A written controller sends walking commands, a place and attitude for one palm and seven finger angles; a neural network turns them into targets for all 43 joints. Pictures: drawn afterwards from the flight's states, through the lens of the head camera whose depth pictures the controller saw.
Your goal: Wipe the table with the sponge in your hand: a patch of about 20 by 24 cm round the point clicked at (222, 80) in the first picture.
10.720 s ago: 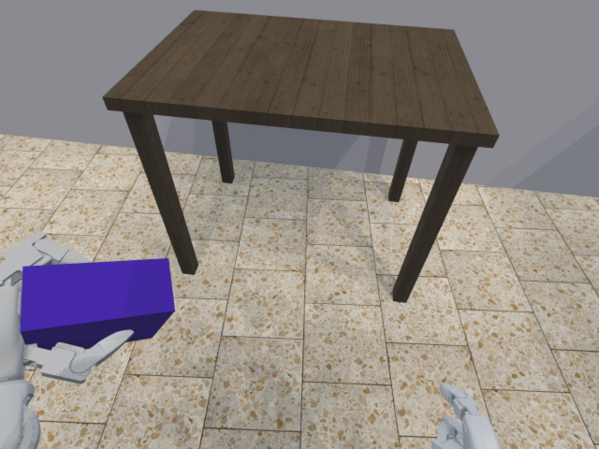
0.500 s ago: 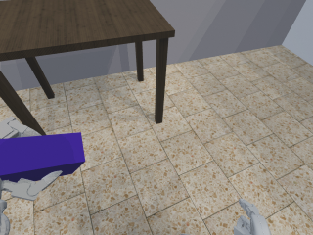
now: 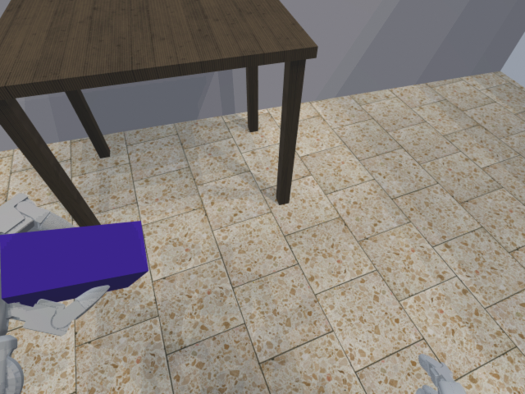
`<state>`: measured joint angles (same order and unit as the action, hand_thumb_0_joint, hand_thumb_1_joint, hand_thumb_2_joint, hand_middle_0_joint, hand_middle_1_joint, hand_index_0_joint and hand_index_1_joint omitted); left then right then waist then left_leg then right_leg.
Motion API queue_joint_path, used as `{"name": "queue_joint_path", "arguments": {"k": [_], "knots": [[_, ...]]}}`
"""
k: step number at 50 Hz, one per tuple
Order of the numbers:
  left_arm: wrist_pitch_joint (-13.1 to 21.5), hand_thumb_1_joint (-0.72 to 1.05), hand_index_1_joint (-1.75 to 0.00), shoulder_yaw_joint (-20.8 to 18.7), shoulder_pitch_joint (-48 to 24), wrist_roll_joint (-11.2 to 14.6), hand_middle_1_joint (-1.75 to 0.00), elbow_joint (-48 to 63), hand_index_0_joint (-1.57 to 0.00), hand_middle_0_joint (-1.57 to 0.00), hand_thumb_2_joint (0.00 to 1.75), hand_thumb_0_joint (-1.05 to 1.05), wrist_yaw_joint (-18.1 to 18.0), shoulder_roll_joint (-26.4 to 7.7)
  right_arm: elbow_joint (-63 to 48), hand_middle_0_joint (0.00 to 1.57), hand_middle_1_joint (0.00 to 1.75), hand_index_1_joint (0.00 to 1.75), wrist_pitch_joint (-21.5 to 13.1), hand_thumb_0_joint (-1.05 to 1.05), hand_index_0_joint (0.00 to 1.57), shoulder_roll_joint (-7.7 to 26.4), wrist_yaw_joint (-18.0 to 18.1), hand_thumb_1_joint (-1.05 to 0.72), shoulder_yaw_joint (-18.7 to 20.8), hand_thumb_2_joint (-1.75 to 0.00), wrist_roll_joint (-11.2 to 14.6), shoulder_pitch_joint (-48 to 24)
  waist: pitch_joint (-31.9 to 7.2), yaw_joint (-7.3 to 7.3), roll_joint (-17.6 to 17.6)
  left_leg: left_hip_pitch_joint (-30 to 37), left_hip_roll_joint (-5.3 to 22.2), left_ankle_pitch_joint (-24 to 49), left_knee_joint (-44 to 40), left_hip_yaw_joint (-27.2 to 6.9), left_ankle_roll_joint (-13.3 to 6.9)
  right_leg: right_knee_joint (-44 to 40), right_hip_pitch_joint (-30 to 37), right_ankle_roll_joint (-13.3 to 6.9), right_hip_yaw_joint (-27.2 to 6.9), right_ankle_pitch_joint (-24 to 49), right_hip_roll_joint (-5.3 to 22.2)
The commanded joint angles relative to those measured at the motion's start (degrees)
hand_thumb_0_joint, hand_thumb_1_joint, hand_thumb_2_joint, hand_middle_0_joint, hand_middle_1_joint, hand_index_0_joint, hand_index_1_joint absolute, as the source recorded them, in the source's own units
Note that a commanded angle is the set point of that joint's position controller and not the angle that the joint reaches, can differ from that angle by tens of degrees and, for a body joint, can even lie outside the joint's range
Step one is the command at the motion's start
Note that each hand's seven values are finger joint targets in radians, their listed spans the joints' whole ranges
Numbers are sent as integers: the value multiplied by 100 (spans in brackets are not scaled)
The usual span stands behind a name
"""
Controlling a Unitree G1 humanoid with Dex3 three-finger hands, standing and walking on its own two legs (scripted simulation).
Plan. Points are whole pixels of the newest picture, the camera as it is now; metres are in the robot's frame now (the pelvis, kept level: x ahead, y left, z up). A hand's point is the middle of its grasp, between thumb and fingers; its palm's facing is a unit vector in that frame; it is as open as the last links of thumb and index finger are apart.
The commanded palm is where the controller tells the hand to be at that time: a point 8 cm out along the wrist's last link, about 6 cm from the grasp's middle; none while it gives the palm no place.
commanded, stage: take the last steps up to it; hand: left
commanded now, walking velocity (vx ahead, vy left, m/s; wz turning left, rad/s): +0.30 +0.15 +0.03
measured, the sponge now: (96, 263) +0.23 +0.21 +0.15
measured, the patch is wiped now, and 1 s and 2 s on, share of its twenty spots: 0.00 0.00 0.00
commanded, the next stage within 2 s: none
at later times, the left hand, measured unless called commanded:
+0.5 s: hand (68, 200) +0.30 +0.27 +0.17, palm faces +0.39 -0.79 -0.48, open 9.4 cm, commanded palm +0.24 +0.31 +0.18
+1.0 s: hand (62, 131) +0.41 +0.32 +0.18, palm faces +0.40 -0.75 -0.52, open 9.4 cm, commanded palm +0.36 +0.37 +0.18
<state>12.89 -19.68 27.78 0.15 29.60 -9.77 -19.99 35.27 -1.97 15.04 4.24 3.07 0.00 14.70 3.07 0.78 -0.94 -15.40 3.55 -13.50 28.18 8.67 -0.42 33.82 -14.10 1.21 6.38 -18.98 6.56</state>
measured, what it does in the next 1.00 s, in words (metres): walks ahead: right foot, then left foot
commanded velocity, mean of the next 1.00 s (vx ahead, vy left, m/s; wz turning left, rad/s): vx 0.30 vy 0.15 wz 0.04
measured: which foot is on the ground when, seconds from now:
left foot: down 0.00-0.28, up 0.30-0.60, down 0.62-0.98, up 1.00-1.00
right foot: down 0.00-0.00, up 0.02-0.24, down 0.26-0.62, up 0.64-0.94, down 0.96-1.00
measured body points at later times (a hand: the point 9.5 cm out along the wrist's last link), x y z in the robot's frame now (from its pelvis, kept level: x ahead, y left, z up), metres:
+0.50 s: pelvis +0.09 +0.03 +0.01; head +0.14 +0.01 +0.45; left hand +0.27 +0.31 +0.19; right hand +0.24 -0.21 -0.11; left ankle +0.13 +0.18 -0.68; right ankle +0.06 -0.08 -0.73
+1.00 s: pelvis +0.20 +0.08 -0.01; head +0.23 +0.06 +0.44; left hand +0.39 +0.36 +0.21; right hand +0.36 -0.11 -0.13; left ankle +0.19 +0.19 -0.73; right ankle +0.22 +0.00 -0.74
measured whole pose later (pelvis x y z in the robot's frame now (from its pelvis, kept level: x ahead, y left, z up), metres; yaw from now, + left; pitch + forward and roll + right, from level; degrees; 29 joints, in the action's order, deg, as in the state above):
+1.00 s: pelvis +0.20 +0.08 -0.01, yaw +0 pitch +1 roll +1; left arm 12.8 -21.8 27.9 0.7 28.9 -8.2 -22.6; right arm 36.4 -4.1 8.2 3.3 -1.0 0.6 12.4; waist 2.4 0.9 3.4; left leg -17.8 3.9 -21.7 39.6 9.5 -0.8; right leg 35.7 -18.8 -0.9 11.1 -16.5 3.9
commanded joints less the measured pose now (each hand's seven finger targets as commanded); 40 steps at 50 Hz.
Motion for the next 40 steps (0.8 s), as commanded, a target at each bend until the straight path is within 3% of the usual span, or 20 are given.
{"name": "queue_joint_path", "arguments": {"k": [1, 2, 5, 9, 11, 12, 13, 14, 15, 16, 18, 21, 25, 29, 30, 31, 32, 33, 35, 40], "knots": [[482, 10, -160, -640, -756, -38, -160, 1130, -120, -120, 130, 0, -80, -1142, -821, 20, 30, 30, -456, 0, 20, 315, 5, -90, 87, -90, 39, -586, -725, -138, 1898, 1166, 1978, -464, -1491, -2847, -1303, 2931, -1838, -67, -182, -1709, -271], [460, 10, -160, -749, -705, -35, -160, 1051, -120, -120, 130, 0, -65, -1195, -786, 20, 30, 30, -470, 0, 20, 299, -18, -90, 108, -90, 31, -638, -495, -143, 1700, 799, 1940, -817, -1479, -2840, -1465, 3169, -2008, -46, -411, -1395, -71], [491, 10, -160, -691, -487, 39, -160, 1495, -120, -120, 130, 0, -22, -1056, -720, 20, 30, 30, -580, 0, 20, 256, -69, -90, 94, -90, 81, -700, -540, -56, 1311, 701, 1467, -60, -1188, -1715, -1207, 2513, -1803, 61, -142, -920, 1], [385, 10, -160, -678, -186, 110, -160, 1121, -120, -120, 130, 0, 2, -961, -670, 20, 30, 30, -616, 0, 20, 260, -75, -90, 13, -90, 47, -633, -603, -56, 1327, 221, 1168, 180, -976, -984, -853, 773, -544, 76, 368, -624, -299], [312, 10, -160, -717, -228, 110, -160, 847, -120, -120, 130, 0, 2, -972, -651, 20, 30, 30, -552, 0, 20, 251, -37, -90, -11, -90, 38, -669, -743, -4, 985, -44, 1028, -158, -326, -791, -632, -356, 289, 24, 438, -129, -360], [281, 10, -160, -759, -290, 93, -160, 707, -120, -120, 130, 0, 5, -1017, -647, 20, 30, 30, -500, 0, 20, 221, -28, -90, -7, -90, 44, -677, -820, 17, 414, -456, 821, -287, 457, -584, -485, -948, 841, -124, 31, 158, -100], [253, 10, -160, -851, -371, 54, -160, 589, -120, -120, 130, 0, 6, -1196, -688, 20, 30, 30, -425, 0, 20, 108, -45, -90, -8, -90, 56, -688, -921, 6, -959, -1443, 269, -779, 1997, -97, -240, -1478, 1452, -615, -1779, 169, 988], [205, 10, -160, -986, -363, 125, -160, 358, -120, -120, 130, 0, -1, -1286, -825, 20, 30, 30, -403, 0, 20, 98, -109, -90, -58, -90, 58, -891, -772, 76, -1794, -2683, -243, -1731, 3424, -300, -3, -1860, 1871, -1150, -3666, 628, 2077], [258, 10, -160, -883, -620, 234, -160, 402, -120, -120, 130, 0, 45, -1185, -724, 20, 30, 30, -388, 0, 20, 248, -164, -90, 43, -90, 67, -855, -552, 21, -1544, -2739, 10, -1396, 4145, -939, 116, -2012, 1496, -1160, -3633, 333, 2178], [336, 10, -160, -978, -586, 234, -160, 493, -120, -120, 130, 0, 69, -1267, -693, 20, 30, 30, -361, 0, 20, 192, -178, -90, -13, -90, 70, -873, -408, -7, -1114, -2893, 137, -1119, 4464, -1079, 170, -1913, 1401, -1247, -3276, 555, 2141], [497, 10, -160, -874, -493, 143, -160, 734, -120, -120, 130, 0, 103, -1147, -596, 20, 30, 30, -273, 0, 20, 137, -192, -90, -93, -90, 33, -941, -289, -6, -537, -2789, 290, -703, 4364, -975, 251, -1706, 1120, -1005, -1743, 1850, 1704], [584, 10, -160, -822, -420, 72, -160, 926, -120, -120, 130, 0, 63, -1107, -660, 20, 30, 30, -238, 0, 20, 134, -190, -90, -77, -90, -4, -913, -512, -42, -669, -1992, 352, -468, 2792, -607, 193, -1449, 889, -838, -765, 2750, 1403], [527, 10, -160, -889, -211, 59, -160, 1327, -120, -120, 130, 0, -68, -1128, -918, 20, 30, 30, -310, 0, 20, 21, -178, -90, -23, -90, -20, -900, -803, 163, -1031, -895, -10, -330, 1041, 180, 95, -1199, 1019, -791, -551, 2912, 1278], [491, 10, -160, -883, -252, 48, -160, 1303, -120, -120, 130, 0, -124, -1042, -947, 20, 30, 30, -326, 0, 20, 148, -66, -90, 138, -90, 11, -594, -1066, -97, -422, 645, -249, 421, -370, 484, 58, 101, 674, -406, -112, 2564, 835], [554, 10, -160, -810, -454, 63, -160, 1492, -120, -120, 130, 0, -104, -1002, -989, 20, 30, 30, -342, 0, 20, 243, -50, -90, 203, -90, 50, -542, -1260, -186, 525, 1523, 192, 693, -432, -17, -148, 1219, -111, -202, 79, 1936, 538], [587, 10, -160, -829, -585, 85, -160, 1652, -120, -120, 130, 0, -101, -1005, -997, 20, 30, 30, -347, 0, 20, 425, -86, -90, 280, -90, 73, -570, -1364, -174, 1930, 2165, 1436, 1914, -574, -1769, -728, 2639, -1390, 53, 296, -943, -135], [664, 10, -160, -849, -665, 24, -160, 1394, -120, -120, 130, 0, -91, -1167, -1006, 20, 30, 30, -417, 0, 20, 364, -131, -90, 247, -90, 77, -531, -1327, -149, 1757, 1682, 1995, 1354, -955, -2699, -1241, 3665, -1712, -42, -137, -2000, -292], [644, 10, -160, -1047, -599, 39, -160, 1300, -120, -120, 130, 0, -75, -1397, -914, 20, 30, 30, -441, 0, 20, 337, -118, -90, 218, -90, 65, -689, -1239, -115, 1883, 1405, 2125, 527, -1080, -2873, -1488, 4118, -2096, -30, -429, -1725, -64], [624, 10, -160, -1054, -419, 85, -160, 1616, -120, -120, 130, 0, -29, -1304, -828, 20, 30, 30, -507, 0, 20, 256, -132, -90, 218, -90, 117, -739, -983, -100, 1329, 1225, 1862, 476, -980, -2357, -1482, 4119, -2515, 36, -505, -1287, 145], [536, 10, -160, -947, 151, 186, -160, 1746, -120, -120, 130, 0, 41, -1039, -766, 20, 30, 30, -652, 0, 20, 192, -169, -90, 74, -90, 81, -706, -1017, -40, 1338, 569, 1356, 995, -1049, -1114, -1058, 2167, -1471, 102, 68, -578, 9]]}}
